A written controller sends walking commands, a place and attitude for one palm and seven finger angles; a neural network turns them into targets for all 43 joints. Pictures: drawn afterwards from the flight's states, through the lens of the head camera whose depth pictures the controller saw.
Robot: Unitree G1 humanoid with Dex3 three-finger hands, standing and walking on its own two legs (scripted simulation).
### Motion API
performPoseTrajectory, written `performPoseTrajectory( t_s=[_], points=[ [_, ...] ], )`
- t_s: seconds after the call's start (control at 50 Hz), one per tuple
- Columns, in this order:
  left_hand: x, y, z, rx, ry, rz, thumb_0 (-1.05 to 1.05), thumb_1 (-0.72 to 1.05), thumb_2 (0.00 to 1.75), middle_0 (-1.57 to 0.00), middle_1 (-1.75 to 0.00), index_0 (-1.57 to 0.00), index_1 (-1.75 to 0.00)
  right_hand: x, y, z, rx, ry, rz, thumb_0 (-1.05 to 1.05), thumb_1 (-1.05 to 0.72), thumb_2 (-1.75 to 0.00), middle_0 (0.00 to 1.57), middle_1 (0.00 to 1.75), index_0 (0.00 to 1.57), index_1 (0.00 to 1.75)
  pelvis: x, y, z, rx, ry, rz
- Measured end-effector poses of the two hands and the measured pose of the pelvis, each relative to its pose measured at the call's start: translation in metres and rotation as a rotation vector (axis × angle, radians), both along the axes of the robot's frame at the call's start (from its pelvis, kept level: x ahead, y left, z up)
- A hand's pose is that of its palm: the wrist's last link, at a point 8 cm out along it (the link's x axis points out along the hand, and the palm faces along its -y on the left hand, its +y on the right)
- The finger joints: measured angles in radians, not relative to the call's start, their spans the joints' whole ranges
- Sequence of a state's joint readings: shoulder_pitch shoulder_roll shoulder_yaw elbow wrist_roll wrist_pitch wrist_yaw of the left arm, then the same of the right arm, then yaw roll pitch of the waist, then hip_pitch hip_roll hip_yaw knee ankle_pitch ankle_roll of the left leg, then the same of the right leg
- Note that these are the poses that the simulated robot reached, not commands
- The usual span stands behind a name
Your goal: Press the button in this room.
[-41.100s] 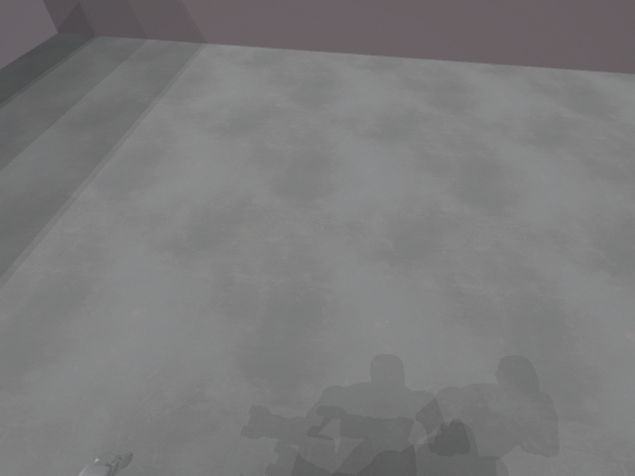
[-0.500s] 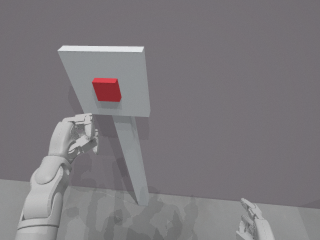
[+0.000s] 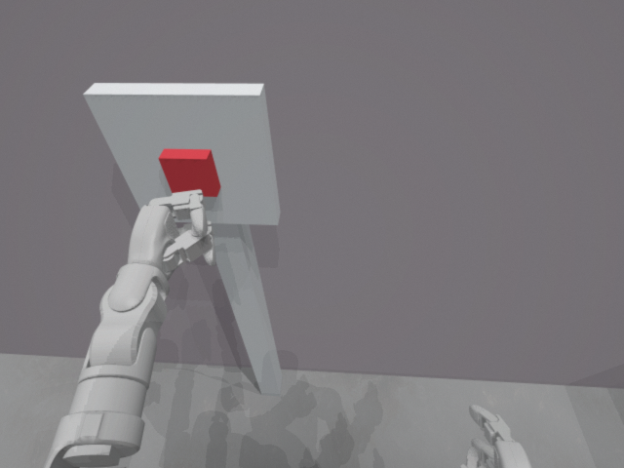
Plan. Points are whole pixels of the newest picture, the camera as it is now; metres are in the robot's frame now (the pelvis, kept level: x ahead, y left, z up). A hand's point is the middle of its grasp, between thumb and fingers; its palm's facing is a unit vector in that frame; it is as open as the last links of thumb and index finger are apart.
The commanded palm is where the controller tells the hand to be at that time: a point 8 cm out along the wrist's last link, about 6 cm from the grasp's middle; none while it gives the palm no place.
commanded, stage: aim a knuckle at the button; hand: left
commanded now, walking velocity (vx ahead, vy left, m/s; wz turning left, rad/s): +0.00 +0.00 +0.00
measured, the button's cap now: (192, 171) +0.45 +0.20 +0.16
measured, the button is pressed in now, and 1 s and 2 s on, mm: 0 0 13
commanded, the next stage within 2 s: press the button with the knuckle in 0.88 s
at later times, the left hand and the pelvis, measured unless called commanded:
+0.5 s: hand (212, 239) +0.35 +0.15 +0.13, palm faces -0.02 -1.00 -0.03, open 3.1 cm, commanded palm +0.33 +0.20 +0.13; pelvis +0.00 +0.00 +0.00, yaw +0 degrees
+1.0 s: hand (212, 241) +0.36 +0.15 +0.13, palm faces -0.01 -1.00 -0.02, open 3.1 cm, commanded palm +0.34 +0.21 +0.13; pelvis -0.01 +0.00 +0.00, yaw +0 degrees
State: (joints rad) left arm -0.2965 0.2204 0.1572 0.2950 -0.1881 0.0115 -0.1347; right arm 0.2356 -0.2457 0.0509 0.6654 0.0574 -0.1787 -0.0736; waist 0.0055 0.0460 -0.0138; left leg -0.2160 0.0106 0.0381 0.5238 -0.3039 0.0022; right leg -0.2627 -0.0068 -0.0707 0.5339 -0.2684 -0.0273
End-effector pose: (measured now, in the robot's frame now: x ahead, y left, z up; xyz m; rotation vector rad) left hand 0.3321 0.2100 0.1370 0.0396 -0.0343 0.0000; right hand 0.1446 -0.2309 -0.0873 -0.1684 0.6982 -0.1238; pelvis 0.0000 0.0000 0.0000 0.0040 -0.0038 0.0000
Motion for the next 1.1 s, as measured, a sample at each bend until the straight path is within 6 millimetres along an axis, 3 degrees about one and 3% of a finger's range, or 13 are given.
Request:
performPoseTrajectory(
  t_s=[0.14, 0.26, 0.38, 0.58, 0.8, 1.1],
  points=[
    [0.011, -0.01, -0.002, -0.008, 0.003, -0.01, 0.02, 0.9, 0.9, -1.3, -1.5, -1.3, -1.5, -0.01, -0.002, -0.005, 0.006, 0.04, -0.018, 0.01, -0.9, -0.9, 0.2, 0.3, 0.2, 0.3, 0.001, 0.001, 0.0, 0.002, 0.01, -0.009],
    [0.008, 0.003, -0.005, -0.005, 0.006, 0.026, 0.02, 0.9, 0.9, -1.3, -1.5, -1.3, -1.5, -0.015, -0.005, -0.004, 0.01, 0.048, -0.036, 0.01, -0.9, -0.9, 0.2, 0.3, 0.2, 0.3, 0.002, -0.001, 0.001, 0.002, 0.008, -0.02],
    [0.001, 0.009, -0.003, -0.001, -0.007, 0.023, 0.02, 0.9, 0.9, -1.3, -1.5, -1.3, -1.5, -0.013, -0.005, -0.004, 0.0, 0.047, -0.024, 0.01, -0.9, -0.9, 0.2, 0.3, 0.2, 0.3, -0.001, 0.0, 0.001, -0.002, 0.003, -0.009],
    [0.005, -0.013, -0.005, -0.016, 0.004, -0.025, 0.02, 0.9, 0.9, -1.31, -1.5, -1.3, -1.5, -0.004, 0.001, 0.0, 0.005, 0.012, -0.01, 0.01, -0.9, -0.9, 0.2, 0.3, 0.2, 0.3, -0.005, 0.002, 0.0, 0.0, 0.005, -0.007],
    [0.001, 0.009, -0.001, 0.0, -0.01, 0.029, 0.02, 0.9, 0.9, -1.3, -1.5, -1.3, -1.5, -0.008, 0.003, 0.0, 0.011, 0.024, -0.005, 0.01, -0.9, -0.9, 0.2, 0.3, 0.2, 0.3, -0.005, 0.001, 0.0, -0.002, -0.001, -0.008],
    [0.012, -0.003, -0.005, -0.016, 0.0, 0.007, 0.02, 0.9, 0.9, -1.31, -1.5, -1.3, -1.5, -0.012, 0.001, -0.002, -0.006, 0.043, -0.017, 0.01, -0.9, -0.9, 0.2, 0.3, 0.2, 0.3, -0.005, 0.003, 0.0, -0.001, 0.007, -0.008]
  ],
)
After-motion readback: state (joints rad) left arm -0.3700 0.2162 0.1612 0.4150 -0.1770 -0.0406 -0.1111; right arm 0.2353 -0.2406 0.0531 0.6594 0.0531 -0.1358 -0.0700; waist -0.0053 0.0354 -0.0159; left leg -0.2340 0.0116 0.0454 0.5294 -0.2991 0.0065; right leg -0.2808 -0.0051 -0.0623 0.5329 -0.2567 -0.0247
